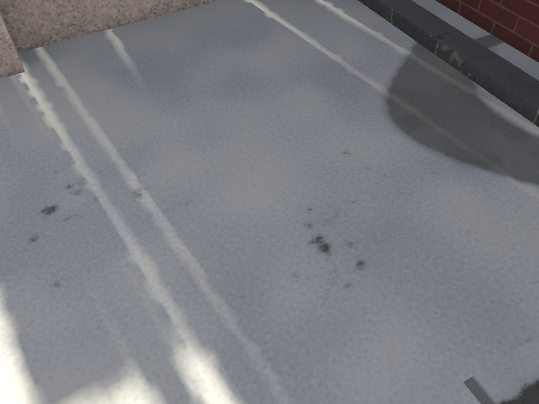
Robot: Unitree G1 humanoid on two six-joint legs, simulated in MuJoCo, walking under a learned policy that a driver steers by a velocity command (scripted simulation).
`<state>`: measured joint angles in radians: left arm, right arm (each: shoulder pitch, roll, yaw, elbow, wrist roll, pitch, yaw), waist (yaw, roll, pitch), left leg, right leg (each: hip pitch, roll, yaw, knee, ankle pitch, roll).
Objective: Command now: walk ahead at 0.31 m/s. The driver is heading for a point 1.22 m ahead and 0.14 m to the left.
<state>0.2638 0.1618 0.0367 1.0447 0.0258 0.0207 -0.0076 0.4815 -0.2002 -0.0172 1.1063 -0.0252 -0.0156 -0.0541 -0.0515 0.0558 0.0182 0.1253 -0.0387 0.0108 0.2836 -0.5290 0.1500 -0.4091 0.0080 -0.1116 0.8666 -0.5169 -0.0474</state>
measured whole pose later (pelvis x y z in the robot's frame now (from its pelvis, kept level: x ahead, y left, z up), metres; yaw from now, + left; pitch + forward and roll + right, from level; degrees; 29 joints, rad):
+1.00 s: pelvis +0.58 -0.02 +0.04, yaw -1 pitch +0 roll +0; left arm 0.06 0.22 0.03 0.87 0.03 -0.04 -0.04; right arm 0.47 -0.17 -0.03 1.05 -0.01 -0.11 0.00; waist -0.04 -0.04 0.07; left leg 0.07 -0.10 0.09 0.18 -0.26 0.10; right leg -0.65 -0.08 -0.05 0.79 -0.04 -0.05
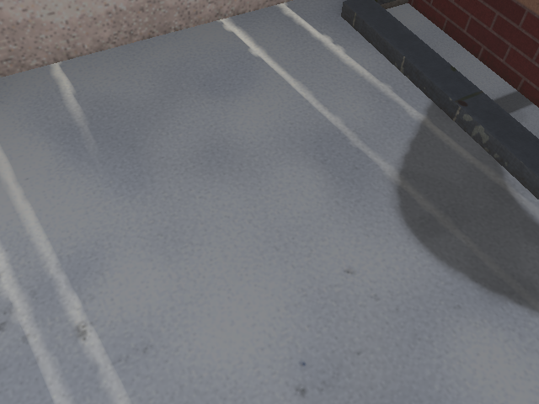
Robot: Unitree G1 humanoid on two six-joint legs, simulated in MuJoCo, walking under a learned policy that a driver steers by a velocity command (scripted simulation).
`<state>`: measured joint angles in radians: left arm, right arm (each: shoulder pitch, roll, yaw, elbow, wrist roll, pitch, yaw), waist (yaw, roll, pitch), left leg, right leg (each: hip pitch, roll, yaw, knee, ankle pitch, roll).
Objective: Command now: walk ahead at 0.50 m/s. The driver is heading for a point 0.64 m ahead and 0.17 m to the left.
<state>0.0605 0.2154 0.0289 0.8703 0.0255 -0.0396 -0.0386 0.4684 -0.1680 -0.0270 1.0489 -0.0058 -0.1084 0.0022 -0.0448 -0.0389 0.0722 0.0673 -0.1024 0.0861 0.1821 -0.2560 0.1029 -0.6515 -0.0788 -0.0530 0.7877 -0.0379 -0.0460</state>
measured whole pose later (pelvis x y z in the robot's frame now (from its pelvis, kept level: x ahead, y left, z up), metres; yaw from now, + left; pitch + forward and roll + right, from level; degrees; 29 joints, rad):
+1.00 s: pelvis +0.53 +0.06 +0.00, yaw +20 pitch +0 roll +0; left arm 0.16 0.24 0.04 0.84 0.03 -0.03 0.00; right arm 0.29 -0.23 -0.05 0.94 -0.01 -0.06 0.00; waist -0.01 -0.03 0.09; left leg -0.13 -0.13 0.02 0.31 -0.18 0.14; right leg -0.62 -0.09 0.02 1.00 -0.22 0.01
